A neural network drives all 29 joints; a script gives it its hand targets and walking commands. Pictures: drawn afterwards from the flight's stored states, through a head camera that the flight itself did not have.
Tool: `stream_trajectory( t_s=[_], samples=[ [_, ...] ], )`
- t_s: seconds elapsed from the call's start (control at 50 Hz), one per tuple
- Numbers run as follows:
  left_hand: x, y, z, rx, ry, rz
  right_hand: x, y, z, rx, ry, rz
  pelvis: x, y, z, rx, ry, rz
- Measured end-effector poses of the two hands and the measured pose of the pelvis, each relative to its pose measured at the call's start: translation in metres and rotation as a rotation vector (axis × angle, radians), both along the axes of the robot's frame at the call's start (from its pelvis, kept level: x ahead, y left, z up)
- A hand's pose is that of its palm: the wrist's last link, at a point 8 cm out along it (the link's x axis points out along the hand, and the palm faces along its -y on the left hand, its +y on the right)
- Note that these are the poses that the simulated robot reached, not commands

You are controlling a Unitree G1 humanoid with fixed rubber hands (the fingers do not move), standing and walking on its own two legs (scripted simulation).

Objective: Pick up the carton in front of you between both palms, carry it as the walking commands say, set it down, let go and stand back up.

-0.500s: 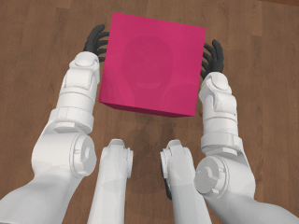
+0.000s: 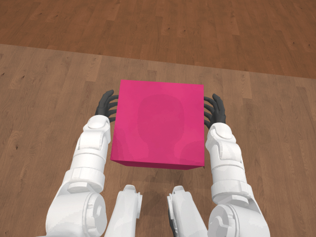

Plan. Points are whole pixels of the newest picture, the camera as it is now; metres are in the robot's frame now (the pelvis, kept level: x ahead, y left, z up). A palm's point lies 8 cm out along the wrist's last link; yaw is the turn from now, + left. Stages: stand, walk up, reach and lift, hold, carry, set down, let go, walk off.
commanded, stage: reach and lift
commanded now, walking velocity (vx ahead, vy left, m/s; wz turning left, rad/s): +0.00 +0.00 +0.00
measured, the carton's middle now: (158, 131) +0.41 +0.00 -0.12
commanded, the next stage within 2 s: hold in 1.74 s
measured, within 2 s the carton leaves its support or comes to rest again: neither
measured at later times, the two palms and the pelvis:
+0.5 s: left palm (84, 112) +0.37 +0.15 +0.10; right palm (249, 111) +0.37 -0.15 +0.12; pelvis +0.05 +0.00 +0.13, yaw +0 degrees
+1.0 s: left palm (66, 109) +0.34 +0.14 +0.18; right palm (279, 102) +0.35 -0.15 +0.19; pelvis +0.05 -0.01 +0.16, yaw +1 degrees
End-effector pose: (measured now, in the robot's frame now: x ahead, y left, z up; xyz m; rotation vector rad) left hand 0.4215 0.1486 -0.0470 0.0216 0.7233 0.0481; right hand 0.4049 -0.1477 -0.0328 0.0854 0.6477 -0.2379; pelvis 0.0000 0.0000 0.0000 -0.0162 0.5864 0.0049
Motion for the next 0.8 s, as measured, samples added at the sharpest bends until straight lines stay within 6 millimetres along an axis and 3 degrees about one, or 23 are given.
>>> stream_trajectory(
  t_s=[0.48, 0.7, 0.8],
  samples=[
    [-0.049, -0.003, 0.144, -0.001, -0.007, 0.061, -0.033, -0.004, 0.144, -0.013, -0.005, 0.062, 0.051, -0.002, 0.127, 0.015, -0.316, 0.0],
    [-0.07, -0.006, 0.208, 0.014, -0.03, 0.091, -0.041, -0.007, 0.207, -0.036, -0.026, 0.117, 0.065, -0.005, 0.16, 0.019, -0.514, 0.001],
    [-0.077, -0.005, 0.226, 0.036, -0.024, 0.083, -0.047, -0.006, 0.224, -0.055, -0.018, 0.138, 0.064, -0.006, 0.165, 0.022, -0.592, 0.004]
  ],
)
